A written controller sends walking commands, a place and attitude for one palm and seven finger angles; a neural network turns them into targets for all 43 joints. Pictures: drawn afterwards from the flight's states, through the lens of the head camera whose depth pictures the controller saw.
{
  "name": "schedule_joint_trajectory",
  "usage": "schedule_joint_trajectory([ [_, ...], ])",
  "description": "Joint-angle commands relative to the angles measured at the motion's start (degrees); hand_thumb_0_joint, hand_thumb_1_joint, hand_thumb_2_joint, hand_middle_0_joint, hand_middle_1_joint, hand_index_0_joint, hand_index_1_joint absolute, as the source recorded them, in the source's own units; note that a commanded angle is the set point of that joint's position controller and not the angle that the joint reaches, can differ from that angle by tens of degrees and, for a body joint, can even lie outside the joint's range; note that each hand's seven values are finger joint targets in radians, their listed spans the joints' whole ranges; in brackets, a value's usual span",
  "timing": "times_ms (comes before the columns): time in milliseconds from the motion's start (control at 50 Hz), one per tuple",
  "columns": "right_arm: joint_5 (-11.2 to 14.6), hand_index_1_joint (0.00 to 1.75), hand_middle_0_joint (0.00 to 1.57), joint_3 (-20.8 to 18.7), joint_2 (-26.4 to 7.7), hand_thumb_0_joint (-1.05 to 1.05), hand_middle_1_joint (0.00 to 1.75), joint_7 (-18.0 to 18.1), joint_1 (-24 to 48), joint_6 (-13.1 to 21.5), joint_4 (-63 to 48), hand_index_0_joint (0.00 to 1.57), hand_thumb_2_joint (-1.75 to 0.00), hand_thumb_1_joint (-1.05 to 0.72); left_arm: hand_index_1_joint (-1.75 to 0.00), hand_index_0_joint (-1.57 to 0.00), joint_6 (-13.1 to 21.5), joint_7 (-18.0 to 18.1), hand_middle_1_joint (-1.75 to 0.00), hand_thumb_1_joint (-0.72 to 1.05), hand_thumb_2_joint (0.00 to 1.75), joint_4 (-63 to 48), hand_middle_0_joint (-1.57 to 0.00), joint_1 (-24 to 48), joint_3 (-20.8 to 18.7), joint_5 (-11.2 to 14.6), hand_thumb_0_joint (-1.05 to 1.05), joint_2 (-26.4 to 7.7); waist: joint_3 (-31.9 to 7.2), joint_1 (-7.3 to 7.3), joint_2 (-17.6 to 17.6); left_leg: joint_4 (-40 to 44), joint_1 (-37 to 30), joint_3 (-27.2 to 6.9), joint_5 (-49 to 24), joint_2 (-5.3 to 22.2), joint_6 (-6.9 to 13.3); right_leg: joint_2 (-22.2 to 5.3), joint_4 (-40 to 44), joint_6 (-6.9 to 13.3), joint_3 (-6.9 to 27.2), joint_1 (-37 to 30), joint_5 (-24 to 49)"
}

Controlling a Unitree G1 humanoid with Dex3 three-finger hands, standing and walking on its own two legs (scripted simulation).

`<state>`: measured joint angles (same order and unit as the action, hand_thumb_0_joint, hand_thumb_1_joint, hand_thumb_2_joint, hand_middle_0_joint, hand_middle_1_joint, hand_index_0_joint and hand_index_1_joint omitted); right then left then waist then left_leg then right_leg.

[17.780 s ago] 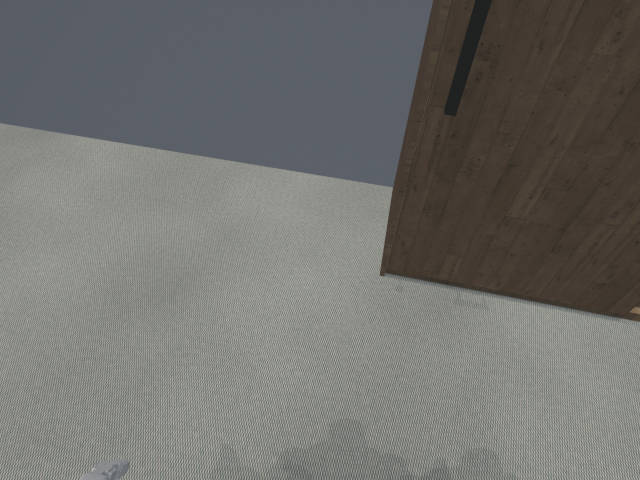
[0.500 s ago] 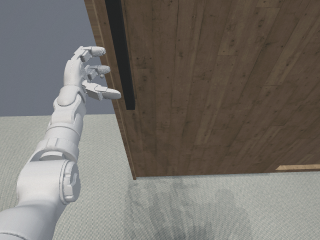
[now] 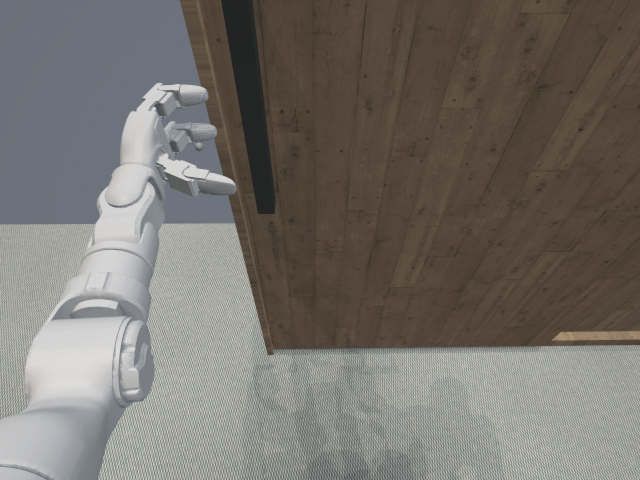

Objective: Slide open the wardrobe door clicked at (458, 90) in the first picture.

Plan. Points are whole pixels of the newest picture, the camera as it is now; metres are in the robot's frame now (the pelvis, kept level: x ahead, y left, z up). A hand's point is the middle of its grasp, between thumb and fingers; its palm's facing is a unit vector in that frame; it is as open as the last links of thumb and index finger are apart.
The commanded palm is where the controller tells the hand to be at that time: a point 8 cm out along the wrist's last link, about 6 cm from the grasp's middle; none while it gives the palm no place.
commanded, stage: move the hooked fingers beside the handle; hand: left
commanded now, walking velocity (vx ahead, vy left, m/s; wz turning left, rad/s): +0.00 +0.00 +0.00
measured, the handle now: (256, 112) +0.55 +0.08 +0.17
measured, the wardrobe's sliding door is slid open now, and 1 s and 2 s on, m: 0.00 0.00 0.00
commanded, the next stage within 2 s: feel for the door with the fingertips in 1.06 s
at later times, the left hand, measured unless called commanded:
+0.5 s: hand (199, 146) +0.48 +0.14 +0.16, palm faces -0.02 -1.00 +0.01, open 14.0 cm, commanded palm +0.45 +0.19 +0.16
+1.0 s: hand (205, 148) +0.49 +0.14 +0.16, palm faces +0.00 -1.00 +0.02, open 14.0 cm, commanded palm +0.46 +0.19 +0.16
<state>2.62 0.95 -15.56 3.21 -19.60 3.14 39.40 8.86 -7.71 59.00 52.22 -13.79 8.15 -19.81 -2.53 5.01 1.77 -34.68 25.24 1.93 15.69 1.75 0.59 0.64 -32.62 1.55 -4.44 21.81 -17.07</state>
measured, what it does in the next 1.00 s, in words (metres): stands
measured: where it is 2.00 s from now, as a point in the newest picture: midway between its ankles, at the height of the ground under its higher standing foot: outside the picture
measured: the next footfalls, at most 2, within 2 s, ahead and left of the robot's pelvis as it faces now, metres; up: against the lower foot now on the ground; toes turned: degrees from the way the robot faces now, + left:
none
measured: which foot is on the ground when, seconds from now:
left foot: down 0.00-1.00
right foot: down 0.00-1.00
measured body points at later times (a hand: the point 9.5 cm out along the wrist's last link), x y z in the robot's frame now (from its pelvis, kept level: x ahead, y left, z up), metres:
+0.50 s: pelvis +0.02 +0.01 +0.00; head +0.05 +0.00 +0.45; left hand +0.48 +0.20 +0.17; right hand +0.05 -0.26 -0.12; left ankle +0.02 +0.11 -0.73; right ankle -0.01 -0.10 -0.73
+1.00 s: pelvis +0.01 +0.00 +0.00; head +0.05 -0.01 +0.45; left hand +0.48 +0.19 +0.16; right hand +0.07 -0.26 -0.12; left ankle +0.02 +0.11 -0.73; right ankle -0.01 -0.10 -0.73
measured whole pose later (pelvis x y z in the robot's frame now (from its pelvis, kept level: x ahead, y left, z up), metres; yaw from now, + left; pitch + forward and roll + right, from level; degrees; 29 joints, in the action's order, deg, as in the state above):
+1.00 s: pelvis +0.01 +0.00 +0.00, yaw +0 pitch +7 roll -1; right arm 2.2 1.5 -15.1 2.8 -19.7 2.1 38.6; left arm 7.7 -7.0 60.4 52.6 -15.2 7.7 -19.4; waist -2.9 5.4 1.7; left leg -34.9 25.6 2.1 16.3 1.7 0.5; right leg 0.7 -33.0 1.6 -4.2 22.3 -17.7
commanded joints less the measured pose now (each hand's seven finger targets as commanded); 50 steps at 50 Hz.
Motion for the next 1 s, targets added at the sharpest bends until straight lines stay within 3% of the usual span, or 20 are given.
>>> schedule_joint_trajectory([
  [0, -0.21, 0.3, 0.2, -2.81, -8.18, 0.0, 0.3, 0.26, -3.75, 2.18, -4.05, 0.2, -0.9, -0.9, -1.2, -0.3, 4.05, -0.05, -1.2, -0.5, 0.3, -10.35, -0.3, 31.03, 0.94, 0.49, 0.0, -7.79, -18.18, 2.27, -0.9, 2.38, -13.65, -3.23, -9.78, -1.68, 1.73, 1.0, 4.1, -0.53, 2.32, 0.95, 12.92],
  [100, -0.62, 0.3, 0.2, -2.77, -8.72, 0.0, 0.3, 0.08, -4.82, 2.14, -4.02, 0.2, -0.9, -0.9, -1.2, -0.3, 4.44, 1.08, -1.2, -0.5, 0.3, -9.34, -0.3, 31.43, -3.41, 0.63, 0.0, -12.31, -21.05, 1.35, -3.57, 1.98, -11.57, -2.88, -11.45, -1.84, 1.88, 0.93, 3.09, -0.75, 2.69, -2.1, 15.88],
  [160, -0.87, 0.3, 0.2, -2.77, -8.39, 0.0, 0.3, -0.26, -5.03, 2.03, -4.21, 0.2, -0.9, -0.9, -1.2, -0.3, 5.86, 1.97, -1.2, -0.5, 0.3, -11.26, -0.3, 32.13, -4.74, -1.32, 0.0, -14.8, -22.21, 0.68, 0.45, 1.31, -12.33, -2.71, -13.7, -1.81, 1.64, 0.97, 2.28, -0.61, 2.93, -1.47, 17.56],
  [180, -0.94, 0.3, 0.2, -2.7, -8.15, 0.0, 0.3, -0.44, -5.03, 2.06, -4.41, 0.2, -0.9, -0.9, -1.2, -0.3, 6.35, 2.06, -1.2, -0.5, 0.3, -12.24, -0.3, 32.87, -3.5, -1.54, 0.0, -13.5, -22.45, 0.97, 1.56, 1.3, -12.95, -2.72, -14.63, -1.81, 1.57, 1.06, 2.08, -0.57, 2.92, -1.4, 18.26],
  [200, -1.2, 0.3, 0.2, -3.01, -8.37, 0.0, 0.3, -0.53, -5.71, 1.92, -4.59, 0.2, -0.9, -0.9, -1.2, -0.3, 6.91, 2.41, -1.2, -0.5, 0.3, -12.7, -0.3, 30.76, -5.62, -1.55, 0.0, -15.32, -24.25, 0.05, -0.65, 0.97, -13.22, -2.88, -16.64, -1.71, 1.65, 1.18, 1.63, -0.46, 2.55, -3.17, 19.68],
  [240, -0.88, 0.3, 0.2, -3.2, -8.33, 0.0, 0.3, -0.62, -5.05, 1.78, -5.29, 0.2, -0.9, -0.9, -1.2, -0.3, 7.01, 2.0, -1.2, -0.5, 0.3, -14.74, -0.3, 28.09, -6.75, -1.09, 0.0, -16.08, -26.54, -0.68, 0.41, 0.78, -14.65, -2.31, -19.16, -1.63, 1.57, 1.34, 1.4, -0.46, 2.87, -4.85, 22.91],
  [260, -0.84, 0.3, 0.2, -3.19, -8.24, 0.0, 0.3, -0.63, -4.72, 1.64, -5.64, 0.2, -0.9, -0.9, -1.2, -0.3, 6.65, 1.49, -1.2, -0.5, 0.3, -15.58, -0.3, 26.97, -6.0, -0.89, 0.0, -15.24, -26.76, -0.81, 1.4, 0.89, -14.8, -1.93, -19.88, -1.63, 1.53, 1.39, 1.44, -0.46, 2.92, -5.43, 23.97],
  [300, -0.64, 0.3, 0.2, -3.37, -8.31, 0.0, 0.3, -0.57, -5.06, 1.14, -5.8, 0.2, -0.9, -0.9, -1.2, -0.3, 5.36, 0.46, -1.2, -0.5, 0.3, -14.77, -0.3, 24.31, -4.0, -0.32, 0.0, -12.64, -24.44, -0.31, -1.58, 1.24, -13.68, -1.69, -20.52, -1.49, 1.71, 1.46, 1.96, -0.49, 2.39, -6.26, 24.66],
  [400, 0.01, 0.3, 0.2, -3.73, -8.1, 0.0, 0.3, -0.62, -3.83, 0.42, -6.86, 0.2, -0.9, -0.9, -1.2, -0.3, 1.68, -0.81, -1.2, -0.5, 0.3, -20.14, -0.3, 19.35, -1.66, 1.32, 0.0, -8.96, -21.87, -0.82, -0.78, 1.5, -15.34, -1.41, -23.33, -1.12, 1.85, 1.68, 2.71, -0.41, 1.99, -5.94, 25.88],
  [460, 0.13, 0.3, 0.2, -3.71, -7.8, 0.0, 0.3, -0.67, -3.0, 0.28, -6.53, 0.2, -0.9, -0.9, -1.2, -0.3, 0.27, -0.32, -1.2, -0.5, 0.3, -23.27, -0.3, 21.15, -0.55, 1.91, 0.0, -7.29, -19.89, -0.22, 0.59, 1.86, -16.29, -1.63, -21.79, -1.13, 1.8, 1.75, 3.52, -0.51, 2.03, -4.05, 24.5],
  [500, 0.05, 0.3, 0.2, -3.62, -7.74, 0.0, 0.3, -0.47, -2.73, 0.25, -6.59, 0.2, -0.9, -0.9, -1.2, -0.3, -0.01, 0.43, -1.2, -0.5, 0.3, -24.5, -0.3, 21.57, 0.19, 1.85, 0.0, -6.68, -18.9, 0.01, -1.21, 1.97, -16.06, -1.9, -20.91, -1.21, 2.0, 1.63, 3.81, -0.49, 1.81, -4.28, 23.41],
  [540, -0.01, 0.3, 0.2, -3.51, -7.6, 0.0, 0.3, -0.33, -2.01, 0.39, -6.23, 0.2, -0.9, -0.9, -1.2, -0.3, 0.21, 1.45, -1.2, -0.5, 0.3, -25.76, -0.3, 24.11, -1.04, 1.33, 0.0, -8.39, -19.37, -0.17, 0.04, 2.31, -16.31, -2.25, -19.16, -1.35, 1.83, 1.54, 3.8, -0.4, 2.01, -3.85, 22.03],
  [600, -0.2, 0.3, 0.2, -3.06, -7.5, 0.0, 0.3, 0.03, -1.87, 0.51, -5.39, 0.2, -0.9, -0.9, -1.2, -0.3, 0.73, 2.74, -1.2, -0.5, 0.3, -23.87, -0.3, 27.93, -0.34, 0.48, 0.0, -8.53, -17.77, 0.91, -0.76, 2.54, -16.03, -2.6, -16.42, -1.4, 1.89, 1.25, 4.12, -0.45, 1.96, -2.66, 19.13],
  [680, -0.34, 0.3, 0.2, -2.61, -7.24, 0.0, 0.3, 0.07, -1.15, 0.96, -5.1, 0.2, -0.9, -0.9, -1.2, -0.3, 1.42, 3.01, -1.2, -0.5, 0.3, -19.91, -0.3, 28.98, -0.8, -0.26, 0.0, -8.92, -19.61, 0.4, 0.85, 2.31, -16.33, -2.79, -15.78, -1.8, 1.63, 1.03, 3.6, -0.24, 2.33, -2.39, 18.88],
  [720, -0.31, 0.3, 0.2, -2.48, -7.34, 0.0, 0.3, 0.1, -1.07, 0.85, -5.33, 0.2, -0.9, -0.9, -1.2, -0.3, 1.51, 2.66, -1.2, -0.5, 0.3, -17.05, -0.3, 26.78, -0.89, -0.2, 0.0, -8.77, -20.46, 0.12, -0.6, 2.24, -15.53, -2.68, -16.24, -1.86, 1.68, 0.93, 3.22, -0.31, 2.3, -3.48, 19.91],
  [800, -0.3, 0.3, 0.2, -2.39, -7.82, 0.0, 0.3, 0.05, -1.96, 0.54, -5.42, 0.2, -0.9, -0.9, -1.2, -0.3, 0.72, 1.39, -1.2, -0.5, 0.3, -9.98, -0.3, 25.01, -0.56, 0.21, 0.0, -7.88, -17.59, 0.6, -4.64, 2.39, -11.86, -2.22, -14.1, -2.02, 1.82, 0.75, 3.52, -0.57, 2.17, -3.89, 19.69],
  [860, -0.21, 0.3, 0.2, -2.37, -8.08, 0.0, 0.3, 0.13, -2.02, 0.55, -5.74, 0.2, -0.9, -0.9, -1.2, -0.3, 1.06, 0.89, -1.2, -0.5, 0.3, -9.21, -0.3, 26.81, -2.4, 0.37, 0.0, -10.41, -16.53, 0.75, -4.86, 2.35, -10.27, -1.83, -11.32, -2.07, 2.02, 0.61, 4.01, -0.86, 2.86, -3.01, 18.11],
  [880, -0.31, 0.3, 0.2, -2.36, -8.12, 0.0, 0.3, 0.2, -2.15, 0.51, -5.87, 0.2, -0.9, -0.9, -1.2, -0.3, 1.75, 0.73, -1.2, -0.5, 0.3, -10.79, -0.3, 28.68, -2.42, 0.25, 0.0, -11.2, -17.67, 0.89, -3.43, 2.35, -10.11, -1.77, -11.21, -2.12, 1.99, 0.5, 3.81, -0.86, 3.11, -3.48, 18.09],
  [900, -0.38, 0.3, 0.2, -2.4, -8.2, 0.0, 0.3, 0.24, -2.67, 0.46, -5.83, 0.2, -0.9, -0.9, -1.2, -0.3, 2.45, 0.85, -1.2, -0.5, 0.3, -10.57, -0.3, 28.79, -3.06, 0.2, 0.0, -11.95, -17.83, 0.84, -4.29, 2.13, -10.0, -1.89, -11.32, -2.16, 2.11, 0.47, 3.77, -0.8, 3.09, -3.88, 17.82],
  [980, -0.41, 0.3, 0.2, -2.58, -7.91, 0.0, 0.3, 0.18, -2.94, 1.07, -5.42, 0.2, -0.9, -0.9, -1.2, -0.3, 5.93, 0.62, -1.2, -0.5, 0.3, -15.88, -0.3, 33.74, -3.21, -0.25, 0.0, -13.86, -22.41, 1.24, 0.7, 1.38, -13.07, -2.22, -12.86, -2.08, 2.0, 0.78, 3.15, -0.67, 3.7, -3.7, 18.76],
])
